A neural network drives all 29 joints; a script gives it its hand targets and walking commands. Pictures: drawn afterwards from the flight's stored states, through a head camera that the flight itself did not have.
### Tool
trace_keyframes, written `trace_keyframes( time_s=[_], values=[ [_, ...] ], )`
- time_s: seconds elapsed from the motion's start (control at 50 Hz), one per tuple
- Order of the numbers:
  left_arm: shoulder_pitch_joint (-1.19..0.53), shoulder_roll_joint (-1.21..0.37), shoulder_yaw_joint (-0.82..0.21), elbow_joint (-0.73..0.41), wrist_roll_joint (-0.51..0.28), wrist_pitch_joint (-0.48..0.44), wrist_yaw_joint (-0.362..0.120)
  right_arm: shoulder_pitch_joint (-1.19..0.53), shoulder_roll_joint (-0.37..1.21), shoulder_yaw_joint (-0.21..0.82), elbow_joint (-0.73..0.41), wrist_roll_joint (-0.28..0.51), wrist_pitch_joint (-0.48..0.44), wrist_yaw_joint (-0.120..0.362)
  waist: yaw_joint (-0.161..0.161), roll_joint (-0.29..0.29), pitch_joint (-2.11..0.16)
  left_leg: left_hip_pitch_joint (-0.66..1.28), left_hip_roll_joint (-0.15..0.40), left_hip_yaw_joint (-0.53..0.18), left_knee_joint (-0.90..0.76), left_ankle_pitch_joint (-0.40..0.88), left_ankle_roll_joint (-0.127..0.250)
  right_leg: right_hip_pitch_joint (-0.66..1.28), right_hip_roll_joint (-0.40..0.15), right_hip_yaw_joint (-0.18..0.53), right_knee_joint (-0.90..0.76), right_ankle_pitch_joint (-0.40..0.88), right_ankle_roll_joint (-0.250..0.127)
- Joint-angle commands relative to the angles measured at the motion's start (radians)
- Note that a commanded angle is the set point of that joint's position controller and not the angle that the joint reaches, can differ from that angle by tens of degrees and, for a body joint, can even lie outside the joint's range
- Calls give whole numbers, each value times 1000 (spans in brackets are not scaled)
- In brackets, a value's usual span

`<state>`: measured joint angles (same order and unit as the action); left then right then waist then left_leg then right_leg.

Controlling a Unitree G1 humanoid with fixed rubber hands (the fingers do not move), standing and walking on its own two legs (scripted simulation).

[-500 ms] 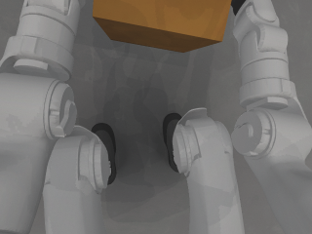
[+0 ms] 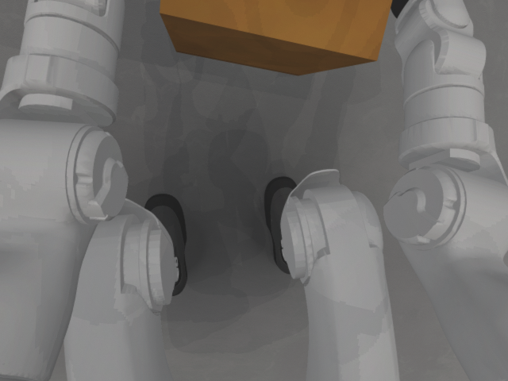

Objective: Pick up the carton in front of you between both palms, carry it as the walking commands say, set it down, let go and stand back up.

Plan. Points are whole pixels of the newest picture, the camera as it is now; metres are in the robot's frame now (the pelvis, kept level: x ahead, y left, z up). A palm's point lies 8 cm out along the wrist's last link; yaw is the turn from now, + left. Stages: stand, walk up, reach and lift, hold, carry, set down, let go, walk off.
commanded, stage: set down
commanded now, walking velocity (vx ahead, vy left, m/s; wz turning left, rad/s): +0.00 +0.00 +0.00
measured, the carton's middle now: out of the picture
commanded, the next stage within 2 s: let go in 1.32 s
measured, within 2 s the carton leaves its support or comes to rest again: neither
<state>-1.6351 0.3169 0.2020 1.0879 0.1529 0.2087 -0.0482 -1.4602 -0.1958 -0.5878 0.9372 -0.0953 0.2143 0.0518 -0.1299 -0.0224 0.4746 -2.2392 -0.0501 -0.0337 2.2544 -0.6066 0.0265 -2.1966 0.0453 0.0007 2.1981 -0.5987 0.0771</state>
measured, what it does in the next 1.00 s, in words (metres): rises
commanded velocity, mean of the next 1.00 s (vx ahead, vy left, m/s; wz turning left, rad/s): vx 0.00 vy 0.00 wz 0.00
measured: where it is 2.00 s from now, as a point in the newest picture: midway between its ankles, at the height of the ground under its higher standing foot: (229, 250)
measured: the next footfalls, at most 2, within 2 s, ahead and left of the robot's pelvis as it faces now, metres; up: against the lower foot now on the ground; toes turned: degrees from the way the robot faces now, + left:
none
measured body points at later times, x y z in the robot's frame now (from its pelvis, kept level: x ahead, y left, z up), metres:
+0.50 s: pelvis +0.00 -0.02 +0.02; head +0.37 -0.02 +0.28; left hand +0.63 +0.11 -0.11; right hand +0.54 -0.25 -0.11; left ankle +0.10 +0.11 -0.33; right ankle +0.12 -0.13 -0.33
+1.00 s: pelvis +0.01 -0.01 +0.15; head +0.36 +0.01 +0.44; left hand +0.63 +0.13 +0.04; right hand +0.54 -0.25 +0.05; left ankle +0.10 +0.11 -0.33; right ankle +0.12 -0.13 -0.33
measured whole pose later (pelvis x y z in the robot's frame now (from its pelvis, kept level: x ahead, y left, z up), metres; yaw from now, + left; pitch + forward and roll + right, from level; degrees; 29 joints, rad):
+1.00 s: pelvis +0.01 -0.01 +0.15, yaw +1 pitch +47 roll -3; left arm -1.50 0.46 0.07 1.04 -0.02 0.28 0.00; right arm -1.22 -0.20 -0.39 0.74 0.11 0.25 -0.12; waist -0.17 0.03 0.05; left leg -2.02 -0.04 -0.05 1.69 -0.50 0.00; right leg -2.00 0.03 0.00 1.65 -0.48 0.04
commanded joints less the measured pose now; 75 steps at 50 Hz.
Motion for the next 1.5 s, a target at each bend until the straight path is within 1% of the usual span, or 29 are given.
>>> trace_keyframes(
  time_s=[0.0, 0.02, 0.04, 0.06, 0.08, 0.1, 0.16, 0.2, 0.22, 0.26, 0.28, 0.3, 0.34, 0.42, 0.46, 0.5, 0.54, 0.64, 0.72, 0.8, 0.9, 1.02, 1.12, 1.24, 1.28, 1.32, 1.36, 1.4, 1.48],
  values=[
    [-189, -180, -86, 13, -18, -14, -37, -194, 266, 95, 25, 1, -26, 40, -24, 164, -835, 580, -23, 1, -202, 208, -15, 295, 24, -99, -149, 194, -13],
    [-206, -56, -94, -2, -30, -29, -2, -174, 149, 78, 22, 10, -50, 0, -28, 164, -879, 606, -16, -8, -203, 227, -22, 323, 18, -99, -149, 218, -8],
    [-210, 109, -92, -16, -53, -50, 47, -146, -23, 59, 24, 33, -79, -53, -35, 166, -924, 635, -11, -14, -198, 250, -29, 337, 11, -96, -147, 247, -3],
    [-261, 209, -111, -25, -86, -68, 86, -166, -136, 62, 29, 65, -108, -100, -44, 163, -989, 663, -5, -26, -190, 288, -33, 352, 7, -92, -142, 288, 0],
    [-320, 249, -140, -27, -128, -78, 109, -201, -189, 84, 39, 101, -128, -127, -56, 167, -1053, 688, -1, -34, -178, 329, -35, 364, 1, -88, -136, 330, -1],
    [-370, 271, -173, -35, -176, -87, 120, -227, -227, 106, 46, 133, -145, -145, -72, 179, -1108, 711, 3, -38, -163, 367, -36, 370, -5, -89, -128, 365, -4],
    [-446, 260, -289, -57, -313, -105, 119, -266, -261, 188, 43, 211, -175, -168, -123, 217, -1211, 765, 17, -44, -124, 455, -37, 388, -19, -91, -121, 448, -18],
    [-444, 233, -355, -37, -382, -104, 102, -258, -261, 223, 45, 248, -177, -172, -158, 229, -1265, 774, 19, -41, -116, 452, -38, 421, -27, -94, -128, 474, -25],
    [-431, 226, -375, -21, -406, -101, 93, -248, -259, 236, 45, 259, -175, -172, -170, 228, -1282, 766, 20, -38, -118, 438, -38, 443, -28, -96, -135, 479, -28],
    [-393, 226, -390, 14, -429, -92, 77, -222, -250, 252, 38, 271, -166, -174, -178, 215, -1301, 734, 19, -24, -129, 401, -39, 495, -28, -94, -151, 485, -30],
    [-372, 233, -386, 29, -428, -89, 72, -210, -243, 257, 28, 275, -160, -176, -173, 205, -1313, 714, 18, -13, -135, 383, -38, 528, -26, -91, -159, 489, -30],
    [-354, 243, -375, 37, -421, -86, 70, -201, -234, 261, 12, 278, -153, -178, -163, 195, -1331, 691, 16, -1, -143, 365, -36, 568, -22, -87, -167, 494, -31],
    [-329, 272, -336, 32, -388, -82, 71, -193, -215, 272, -36, 284, -139, -185, -131, 169, -1390, 645, 10, 24, -163, 333, -30, 666, -13, -77, -184, 514, -30],
    [-335, 340, -232, -63, -307, -59, 88, -196, -186, 302, -182, 306, -97, -214, -69, 133, -1593, 659, -11, 69, -221, 315, -10, 835, 14, -68, -240, 555, -25],
    [-327, 358, -186, -78, -270, -39, 94, -181, -166, 311, -207, 306, -69, -226, -43, 124, -1589, 648, -18, 82, -261, 286, -1, 841, 24, -66, -280, 530, -21],
    [-303, 354, -154, -58, -245, -25, 92, -154, -143, 305, -196, 296, -48, -232, -33, 114, -1512, 606, -21, 86, -303, 245, 5, 799, 28, -65, -322, 484, -16],
    [-274, 333, -141, -25, -233, -20, 81, -122, -123, 287, -174, 276, -39, -231, -39, 112, -1429, 572, -20, 80, -343, 220, 6, 740, 28, -69, -361, 444, -12],
    [-239, 270, -150, 7, -222, -20, 50, -75, -109, 230, -172, 216, -38, -216, -81, 148, -1380, 614, -17, 56, -435, 233, -5, 635, 22, -89, -445, 404, -10],
    [-242, 255, -151, -20, -208, -7, 42, -60, -120, 199, -209, 192, -31, -203, -100, 191, -1439, 713, -21, 46, -506, 260, -16, 615, 18, -104, -509, 399, -12],
    [-242, 253, -144, -79, -193, 17, 46, -40, -136, 189, -255, 195, -15, -191, -105, 230, -1535, 846, -28, 44, -569, 317, -24, 632, 19, -118, -572, 428, -13],
    [-217, 244, -132, -157, -177, 48, 53, 8, -149, 188, -304, 210, 10, -177, -104, 254, -1633, 1003, -36, 41, -645, 420, -32, 673, 25, -129, -658, 492, -10],
    [-164, 222, -111, -202, -160, 67, 48, 69, -148, 177, -336, 203, 25, -156, -102, 254, -1655, 1130, -40, 26, -754, 518, -38, 719, 30, -127, -774, 554, -6],
    [-121, 204, -88, -189, -143, 64, 36, 106, -134, 163, -333, 183, 21, -138, -101, 238, -1612, 1179, -40, 16, -863, 545, -41, 769, 29, -118, -878, 575, -2],
    [-85, 187, -58, -163, -114, 53, 19, 136, -111, 141, -329, 146, 11, -120, -104, 217, -1566, 1235, -40, 11, -1003, 547, -42, 862, 23, -110, -1008, 587, 2],
    [-72, 176, -46, -140, -100, 49, 13, 145, -96, 129, -314, 129, 8, -112, -104, 209, -1519, 1234, -40, 8, -1046, 534, -43, 875, 20, -107, -1046, 579, 4],
    [-38, 160, -21, -128, -78, 44, 9, 169, -78, 122, -308, 107, 3, -102, -92, 198, -1496, 1243, -39, 8, -1088, 536, -44, 901, 18, -105, -1081, 579, 5],
    [18, 139, 9, -135, -49, 38, 13, 215, -67, 120, -312, 82, -5, -86, -79, 190, -1508, 1279, -39, 9, -1125, 571, -45, 945, 18, -106, -1111, 602, 6],
    [95, 107, 37, -168, -20, 33, 27, 283, -65, 123, -327, 56, -15, -66, -69, 186, -1545, 1347, -40, 6, -1156, 636, -48, 989, 21, -109, -1136, 641, 4],
    [291, 6, 72, -305, 19, 22, 80, 455, -84, 152, -394, 9, -39, -13, -56, 181, -1621, 1518, -38, -3, -1218, 773, -60, 1080, 29, -107, -1195, 711, -13]
  ],
)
